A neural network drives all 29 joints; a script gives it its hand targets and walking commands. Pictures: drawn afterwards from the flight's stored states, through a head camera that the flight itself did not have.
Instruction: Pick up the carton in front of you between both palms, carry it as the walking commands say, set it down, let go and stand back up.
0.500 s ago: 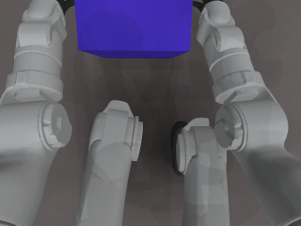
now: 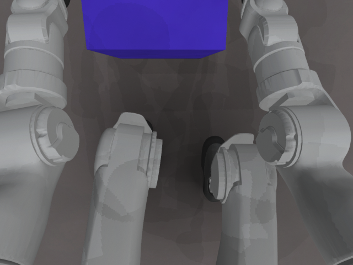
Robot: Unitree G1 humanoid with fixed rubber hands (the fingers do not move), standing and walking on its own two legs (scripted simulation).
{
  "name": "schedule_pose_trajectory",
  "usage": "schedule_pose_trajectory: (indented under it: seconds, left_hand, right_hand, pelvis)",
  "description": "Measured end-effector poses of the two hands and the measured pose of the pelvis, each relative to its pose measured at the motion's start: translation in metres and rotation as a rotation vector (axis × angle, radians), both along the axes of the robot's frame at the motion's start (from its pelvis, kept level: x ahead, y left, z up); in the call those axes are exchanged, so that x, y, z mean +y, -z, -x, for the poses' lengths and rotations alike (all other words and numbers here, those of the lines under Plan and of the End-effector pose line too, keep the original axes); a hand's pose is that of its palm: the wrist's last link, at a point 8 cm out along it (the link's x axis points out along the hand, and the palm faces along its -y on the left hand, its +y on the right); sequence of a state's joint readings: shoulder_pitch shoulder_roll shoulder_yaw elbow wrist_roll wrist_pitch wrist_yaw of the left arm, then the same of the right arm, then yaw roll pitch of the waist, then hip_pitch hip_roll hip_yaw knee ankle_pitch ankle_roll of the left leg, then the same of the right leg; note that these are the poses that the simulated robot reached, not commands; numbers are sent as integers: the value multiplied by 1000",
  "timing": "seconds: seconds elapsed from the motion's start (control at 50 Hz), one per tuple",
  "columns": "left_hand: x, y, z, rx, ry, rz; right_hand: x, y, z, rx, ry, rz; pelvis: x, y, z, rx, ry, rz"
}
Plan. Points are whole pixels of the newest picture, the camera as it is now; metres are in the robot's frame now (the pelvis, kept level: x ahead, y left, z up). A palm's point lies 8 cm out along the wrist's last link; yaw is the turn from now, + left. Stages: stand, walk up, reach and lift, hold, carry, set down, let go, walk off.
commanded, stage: set down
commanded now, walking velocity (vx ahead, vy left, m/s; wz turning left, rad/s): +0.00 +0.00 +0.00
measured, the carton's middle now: (158, 1) +0.53 +0.12 -0.25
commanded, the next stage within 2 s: let go in 1.40 s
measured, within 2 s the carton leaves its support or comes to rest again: neither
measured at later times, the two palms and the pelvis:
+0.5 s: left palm out of the picture +0.51 +0.33 -0.14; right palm out of the picture +0.58 -0.04 -0.14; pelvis +0.01 +0.01 +0.00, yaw +2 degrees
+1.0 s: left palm out of the picture +0.51 +0.34 +0.02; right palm out of the picture +0.58 -0.04 +0.02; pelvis +0.02 +0.01 +0.12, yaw +2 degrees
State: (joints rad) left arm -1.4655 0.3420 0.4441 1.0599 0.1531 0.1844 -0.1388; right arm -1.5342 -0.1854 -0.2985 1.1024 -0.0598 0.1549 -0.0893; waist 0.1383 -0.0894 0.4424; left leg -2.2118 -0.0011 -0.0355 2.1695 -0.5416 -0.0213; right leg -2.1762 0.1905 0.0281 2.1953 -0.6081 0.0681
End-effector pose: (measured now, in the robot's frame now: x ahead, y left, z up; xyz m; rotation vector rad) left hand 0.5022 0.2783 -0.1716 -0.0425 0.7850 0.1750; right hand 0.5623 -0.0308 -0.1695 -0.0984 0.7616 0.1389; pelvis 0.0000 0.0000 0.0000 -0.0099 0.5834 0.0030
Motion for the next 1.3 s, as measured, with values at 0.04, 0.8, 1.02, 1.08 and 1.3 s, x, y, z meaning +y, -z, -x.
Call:
schedule_pose_trajectory:
  seconds: [0.04,0.8,1.02,1.08,1.3]
  left_hand:
    - [1,4,-1,-6,-5,2]
    - [53,-137,-6,-129,-120,-80]
    - [61,-196,-7,-133,-123,-89]
    - [63,-216,-6,-133,-123,-86]
    - [65,-288,-7,-140,-111,-80]
  right_hand:
    - [0,2,-1,-8,-9,2]
    - [-10,-137,-21,-118,87,52]
    - [-13,-191,-21,-138,79,53]
    - [-13,-210,-20,-137,78,54]
    - [-16,-281,-19,-138,81,49]
  pelvis:
    - [0,1,0,-9,-2,2]
    - [9,-76,-8,141,-65,49]
    - [10,-130,-18,199,-67,44]
    - [11,-148,-22,205,-71,44]
    - [13,-210,-34,209,-86,47]
